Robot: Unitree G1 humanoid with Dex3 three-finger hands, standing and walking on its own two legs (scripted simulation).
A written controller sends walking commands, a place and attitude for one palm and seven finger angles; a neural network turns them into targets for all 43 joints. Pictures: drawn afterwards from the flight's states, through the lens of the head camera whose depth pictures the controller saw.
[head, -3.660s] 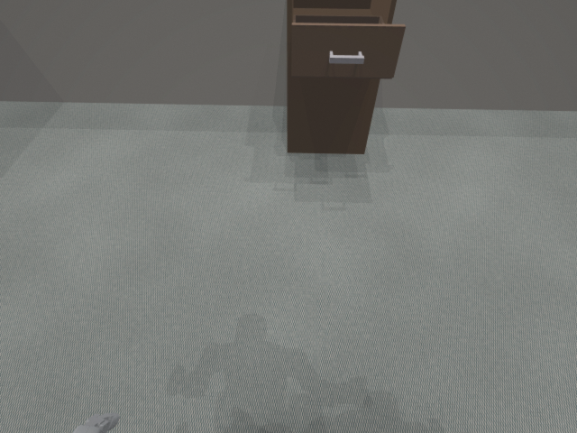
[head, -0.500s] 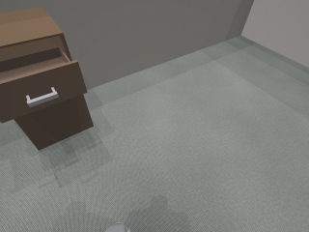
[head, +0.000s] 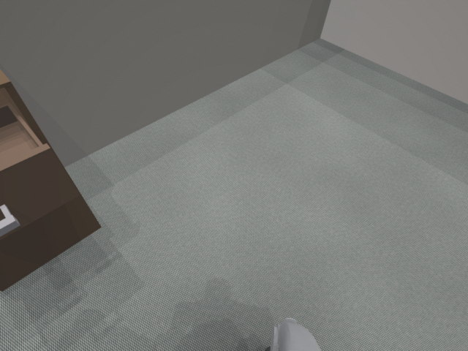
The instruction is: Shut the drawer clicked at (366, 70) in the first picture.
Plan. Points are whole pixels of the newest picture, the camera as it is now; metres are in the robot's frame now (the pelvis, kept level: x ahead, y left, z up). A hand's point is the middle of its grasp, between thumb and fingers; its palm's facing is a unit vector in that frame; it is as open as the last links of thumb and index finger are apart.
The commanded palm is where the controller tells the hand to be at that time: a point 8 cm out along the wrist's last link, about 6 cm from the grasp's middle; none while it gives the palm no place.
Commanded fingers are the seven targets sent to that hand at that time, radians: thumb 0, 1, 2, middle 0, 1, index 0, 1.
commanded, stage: turn to face it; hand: left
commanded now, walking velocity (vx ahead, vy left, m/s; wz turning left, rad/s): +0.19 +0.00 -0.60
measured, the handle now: out of the picture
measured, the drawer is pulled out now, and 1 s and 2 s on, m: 0.30 0.30 0.30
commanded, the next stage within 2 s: take the last steps up to it in 1.54 s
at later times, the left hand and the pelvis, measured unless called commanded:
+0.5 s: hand (171, 283) +0.28 +0.15 -0.17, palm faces +0.07 -0.99 -0.14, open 7.3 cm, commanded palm none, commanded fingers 0.00 0.90 0.90 -0.20 -0.30 -0.20 -0.30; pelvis +0.16 -0.02 -0.01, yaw +5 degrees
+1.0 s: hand (132, 311) +0.21 +0.21 -0.16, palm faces +0.35 -0.88 -0.31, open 7.4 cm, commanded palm none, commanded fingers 0.00 0.90 0.90 -0.20 -0.30 -0.20 -0.30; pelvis +0.19 -0.03 -0.01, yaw +20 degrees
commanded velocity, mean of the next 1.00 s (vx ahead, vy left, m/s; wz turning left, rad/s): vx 0.01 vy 0.00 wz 0.54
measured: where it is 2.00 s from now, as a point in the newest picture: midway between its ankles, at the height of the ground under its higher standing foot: outside the picture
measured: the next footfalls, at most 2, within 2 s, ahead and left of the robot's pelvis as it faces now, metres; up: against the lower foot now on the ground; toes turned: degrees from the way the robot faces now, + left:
right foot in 0.16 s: +0.22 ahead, -0.13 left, +0.00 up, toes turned -12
left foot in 0.56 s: +0.24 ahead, +0.11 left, +0.00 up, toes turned +16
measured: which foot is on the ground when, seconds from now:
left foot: down 0.00-0.16, up 0.18-0.54, down 0.56-1.00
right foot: up 0.00-0.14, down 0.16-0.56, up 0.58-1.00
